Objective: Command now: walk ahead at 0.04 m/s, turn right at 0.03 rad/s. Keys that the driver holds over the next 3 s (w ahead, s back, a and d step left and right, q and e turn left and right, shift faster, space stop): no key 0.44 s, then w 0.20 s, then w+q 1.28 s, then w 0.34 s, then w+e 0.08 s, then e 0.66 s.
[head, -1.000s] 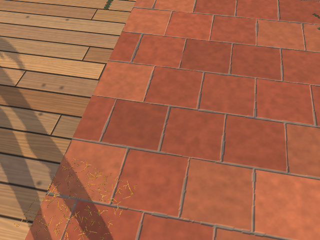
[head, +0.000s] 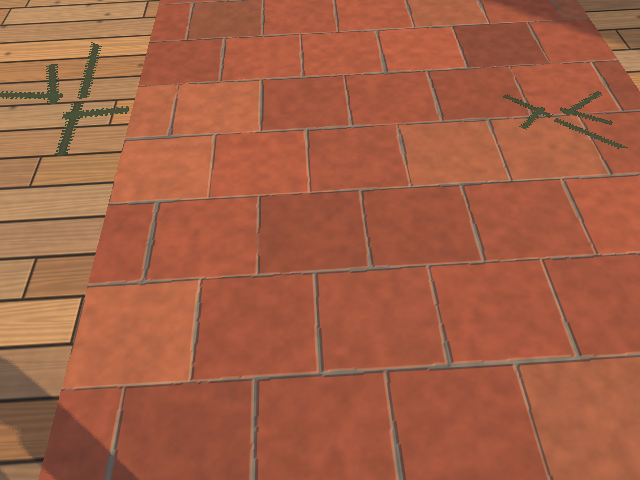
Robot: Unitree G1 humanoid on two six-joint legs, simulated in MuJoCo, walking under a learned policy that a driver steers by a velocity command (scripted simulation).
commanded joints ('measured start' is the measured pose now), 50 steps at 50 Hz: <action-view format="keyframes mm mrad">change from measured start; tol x16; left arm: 1 -16 134 33 -14 -10 -1 1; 33 15 65 51 89 14 -48 -40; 38 511 251 119 212 9 -68 -17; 42 228 97 76 121 9 -79 -11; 50 320 59 47 151 9 -103 3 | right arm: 1 120 -55 -6 35 -10 3 -7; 31 195 -112 -48 137 -12 -41 -10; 50 -177 13 -41 -73 -12 -51 66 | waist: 1 -26 -99 -38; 29 -31 141 179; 36 116 21 102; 38 181 -375 -9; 40 78 -82 113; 50 35 -99 103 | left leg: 1 123 21 -15 -154 183 1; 5 -69 73 -85 -230 81 27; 22 3 83 -88 -253 191 49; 28 -5 198 -317 -406 -471 180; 35 -101 180 -244 -306 -135 189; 39 -535 -4 -21 532 -151 112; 50 -533 35 83 381 275 65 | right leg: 1 -53 -181 204 -161 -177 -24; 23 117 -114 124 -86 -25 19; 26 -18 -38 66 27 -372 -5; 32 -262 -83 -6 300 -289 -6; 35 64 -29 -66 60 -167 -2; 37 436 -221 219 -151 -318 -22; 38 495 -440 592 -300 -547 -116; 39 371 -458 586 -293 -583 -128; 46 317 -293 53 -265 175 -35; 50 265 -261 -77 -266 355 -26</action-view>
